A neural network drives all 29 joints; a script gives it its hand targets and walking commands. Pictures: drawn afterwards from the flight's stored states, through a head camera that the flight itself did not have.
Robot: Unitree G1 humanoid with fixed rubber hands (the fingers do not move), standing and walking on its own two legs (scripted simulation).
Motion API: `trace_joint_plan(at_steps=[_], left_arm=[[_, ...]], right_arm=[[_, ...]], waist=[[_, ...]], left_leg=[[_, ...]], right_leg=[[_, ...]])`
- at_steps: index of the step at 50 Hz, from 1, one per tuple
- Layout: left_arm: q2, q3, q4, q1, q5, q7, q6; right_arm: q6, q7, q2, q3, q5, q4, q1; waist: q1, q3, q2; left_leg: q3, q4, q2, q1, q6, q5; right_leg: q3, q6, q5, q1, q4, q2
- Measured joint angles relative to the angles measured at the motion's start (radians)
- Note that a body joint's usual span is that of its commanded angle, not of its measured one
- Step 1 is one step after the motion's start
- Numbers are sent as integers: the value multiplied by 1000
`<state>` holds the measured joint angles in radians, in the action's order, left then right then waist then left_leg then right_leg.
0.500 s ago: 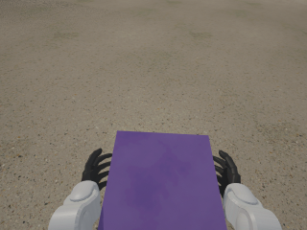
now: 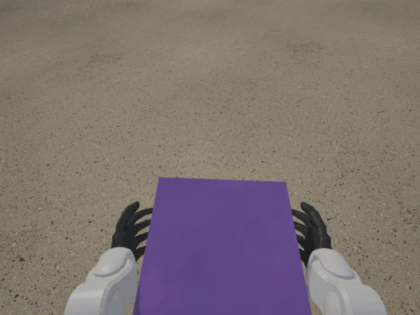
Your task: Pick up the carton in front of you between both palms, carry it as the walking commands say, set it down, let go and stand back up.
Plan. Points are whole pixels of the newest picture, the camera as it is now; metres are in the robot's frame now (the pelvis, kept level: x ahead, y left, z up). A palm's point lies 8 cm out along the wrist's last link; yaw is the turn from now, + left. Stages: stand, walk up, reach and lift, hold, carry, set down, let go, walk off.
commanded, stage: carry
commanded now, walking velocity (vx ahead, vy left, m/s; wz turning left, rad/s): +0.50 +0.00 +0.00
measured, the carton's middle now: (218, 265) +0.23 +0.01 +0.02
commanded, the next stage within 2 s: none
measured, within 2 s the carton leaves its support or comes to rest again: neither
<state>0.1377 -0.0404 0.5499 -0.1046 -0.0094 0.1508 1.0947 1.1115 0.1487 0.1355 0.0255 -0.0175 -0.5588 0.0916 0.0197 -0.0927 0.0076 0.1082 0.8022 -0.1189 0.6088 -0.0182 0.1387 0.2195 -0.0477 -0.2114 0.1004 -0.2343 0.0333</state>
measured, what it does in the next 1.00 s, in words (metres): walks ahead: left foot, then right foot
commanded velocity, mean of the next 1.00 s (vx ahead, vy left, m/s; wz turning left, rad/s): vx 0.38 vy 0.00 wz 0.00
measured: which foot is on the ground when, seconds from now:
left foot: up 0.00-0.18, down 0.20-0.76, up 0.78-1.00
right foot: down 0.00-0.24, up 0.26-0.70, down 0.72-1.00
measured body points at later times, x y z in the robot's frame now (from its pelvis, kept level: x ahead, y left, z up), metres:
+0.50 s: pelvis +0.33 +0.05 +0.00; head +0.34 +0.07 +0.45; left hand +0.58 +0.19 +0.07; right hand +0.56 -0.11 +0.08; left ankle +0.30 +0.12 -0.75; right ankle +0.38 -0.12 -0.69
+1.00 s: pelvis +0.65 -0.02 +0.00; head +0.68 -0.04 +0.45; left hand +0.90 +0.14 +0.08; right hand +0.90 -0.17 +0.06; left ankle +0.70 +0.13 -0.70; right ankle +0.64 -0.09 -0.75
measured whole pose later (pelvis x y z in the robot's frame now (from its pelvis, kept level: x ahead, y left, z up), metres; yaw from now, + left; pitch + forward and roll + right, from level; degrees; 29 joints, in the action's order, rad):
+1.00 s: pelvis +0.65 -0.02 +0.00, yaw +0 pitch +4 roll +2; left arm 0.14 -0.04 0.58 -0.10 -0.01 0.15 1.08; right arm 1.10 0.15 0.13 0.02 -0.01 -0.58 0.08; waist 0.02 -0.01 0.02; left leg 0.10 0.80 -0.07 0.54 -0.02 0.24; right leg 0.21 -0.05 -0.18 0.18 -0.29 0.05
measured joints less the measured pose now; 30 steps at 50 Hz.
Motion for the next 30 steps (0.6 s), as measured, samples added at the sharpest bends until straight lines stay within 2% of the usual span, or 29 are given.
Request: trace_joint_plan(at_steps=[6, 9, 11, 13, 15, 16, 18, 22, 27, 30], left_arm=[[-2, 10, 25, 11, 3, 0, 27], [-2, 8, 33, 15, 8, 2, 48], [-4, -4, 22, 27, 11, 4, 58], [-5, -18, -7, 41, 16, 5, 65], [-5, -18, -18, 41, 19, 5, 68], [-5, -13, -19, 38, 20, 5, 65], [-3, -2, -19, 29, 22, 4, 52], [-2, 14, -15, 14, 29, 2, 24], [-2, 17, 14, 4, 34, 1, 20], [-2, 14, 39, 5, 32, 2, 31]], right_arm=[[28, 8, 0, 8, 8, -38, 0], [43, 12, 0, 10, 14, -36, -6], [39, 12, -1, 7, 17, -4, -23], [35, 14, -4, 7, 18, 46, -45], [31, 14, -3, 10, 20, 60, -40], [26, 14, -1, 12, 21, 57, -30], [13, 6, 1, 17, 22, 45, -11], [-14, -4, 2, 19, 19, 35, 9], [-22, -7, 2, 12, 21, 19, 10], [-12, -5, 1, 7, 22, 0, 4]], waist=[[-14, -23, 3], [-12, -20, -12], [-22, -10, -44], [-34, 10, -49], [-39, 35, -39], [-41, 43, -35], [-44, 49, -28], [-47, 35, -18], [-38, 0, -17], [-30, -13, -20]], left_leg=[[60, -228, 17, -20, 16, -98], [104, -300, 43, -85, 36, -85], [134, -270, 68, -116, 81, -60], [144, -223, 69, -128, 111, 9], [146, -269, 67, -180, 105, 25], [145, -304, 69, -210, 103, 24], [140, -379, 74, -273, 100, 20], [125, -501, 81, -395, 88, 27], [110, -601, 89, -543, 63, 72], [104, -623, 91, -625, 40, 124]], right_leg=[[-10, 48, -108, -174, 45, -4], [-25, 84, -207, -237, -12, 14], [-43, 91, -277, -188, -229, 64], [-123, 74, -252, -17, -614, 67], [-169, 51, -210, 149, -878, 46], [-171, 42, -176, 217, -931, 45], [-163, 33, -109, 322, -929, 55], [-141, 46, -9, 449, -772, 80], [-109, 68, 103, 504, -532, 96], [-82, 64, 147, 501, -416, 88]])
